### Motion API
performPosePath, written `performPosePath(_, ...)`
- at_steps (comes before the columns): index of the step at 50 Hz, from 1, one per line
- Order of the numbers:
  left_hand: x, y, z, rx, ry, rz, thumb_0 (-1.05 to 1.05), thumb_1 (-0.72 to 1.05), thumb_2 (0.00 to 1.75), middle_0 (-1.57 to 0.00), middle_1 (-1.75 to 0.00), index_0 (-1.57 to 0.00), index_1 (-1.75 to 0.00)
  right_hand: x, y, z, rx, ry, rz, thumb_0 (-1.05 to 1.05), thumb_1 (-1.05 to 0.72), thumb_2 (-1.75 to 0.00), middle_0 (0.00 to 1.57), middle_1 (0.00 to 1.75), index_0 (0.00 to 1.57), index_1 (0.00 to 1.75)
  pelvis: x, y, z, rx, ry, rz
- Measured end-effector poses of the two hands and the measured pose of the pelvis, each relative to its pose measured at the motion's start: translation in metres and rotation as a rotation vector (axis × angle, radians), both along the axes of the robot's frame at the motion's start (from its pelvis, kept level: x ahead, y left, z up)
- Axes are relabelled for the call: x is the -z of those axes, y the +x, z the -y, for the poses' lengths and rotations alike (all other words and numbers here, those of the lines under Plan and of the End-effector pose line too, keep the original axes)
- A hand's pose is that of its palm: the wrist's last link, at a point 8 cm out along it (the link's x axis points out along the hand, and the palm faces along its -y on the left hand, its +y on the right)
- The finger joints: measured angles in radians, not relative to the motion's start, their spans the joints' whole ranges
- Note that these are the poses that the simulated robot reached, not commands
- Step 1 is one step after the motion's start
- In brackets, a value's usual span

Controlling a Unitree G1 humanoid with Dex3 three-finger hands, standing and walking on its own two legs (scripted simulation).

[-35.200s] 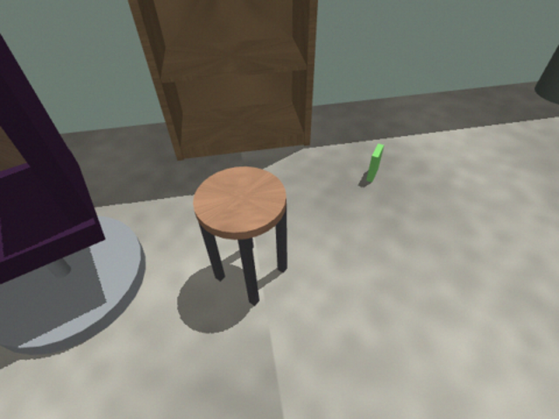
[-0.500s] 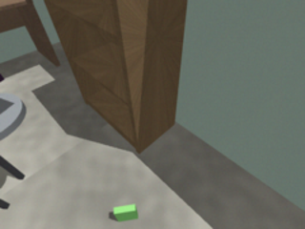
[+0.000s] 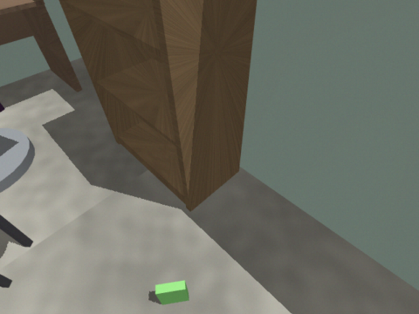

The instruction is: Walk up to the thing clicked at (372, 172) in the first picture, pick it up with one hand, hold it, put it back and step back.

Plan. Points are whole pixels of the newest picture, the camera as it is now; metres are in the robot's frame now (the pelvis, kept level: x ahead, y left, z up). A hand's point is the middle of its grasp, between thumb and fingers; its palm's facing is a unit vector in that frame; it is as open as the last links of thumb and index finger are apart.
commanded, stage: stand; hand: left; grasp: from the side
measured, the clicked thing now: (173, 293) +0.35 +0.20 -0.70
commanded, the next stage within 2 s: go down in 0.36 s
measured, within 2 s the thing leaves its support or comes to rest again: neither
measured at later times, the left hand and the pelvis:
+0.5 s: hand out of the picture +0.08 +0.25 -0.16, palm faces -0.02 -0.94 -0.34, open 7.4 cm; pelvis +0.00 +0.00 +0.00, yaw +0 degrees
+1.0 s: hand out of the picture +0.15 +0.28 -0.20, palm faces +0.06 -0.95 -0.31, open 16.0 cm; pelvis -0.01 +0.01 -0.07, yaw +0 degrees
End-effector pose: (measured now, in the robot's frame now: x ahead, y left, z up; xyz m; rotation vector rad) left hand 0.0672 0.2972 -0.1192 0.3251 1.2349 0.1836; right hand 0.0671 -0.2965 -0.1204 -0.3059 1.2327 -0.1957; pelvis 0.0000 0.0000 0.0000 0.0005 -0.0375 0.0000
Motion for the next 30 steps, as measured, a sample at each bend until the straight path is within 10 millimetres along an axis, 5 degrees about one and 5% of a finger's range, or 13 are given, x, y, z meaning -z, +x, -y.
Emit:
performPosePath(24,0.0,0.0,-0.002,0.0,0.002,0.0,0.0,0.9,0.9,-0.2,-0.3,-0.2,-0.3,-0.001,0.004,-0.002,-0.004,-0.002,0.007,0.0,-0.91,-0.9,0.2,0.29,0.2,0.3,0.0,0.001,-0.002,0.0,0.0,-0.001)
performPosePath(30,0.004,0.04,0.003,-0.051,-0.014,0.121,0.0,0.76,0.76,-0.12,-0.2,-0.12,-0.2,0.002,0.012,-0.018,-0.007,0.017,0.123,0.0,-0.95,-0.91,0.2,0.29,0.2,0.3,0.008,-0.01,-0.001,-0.012,-0.004,-0.07)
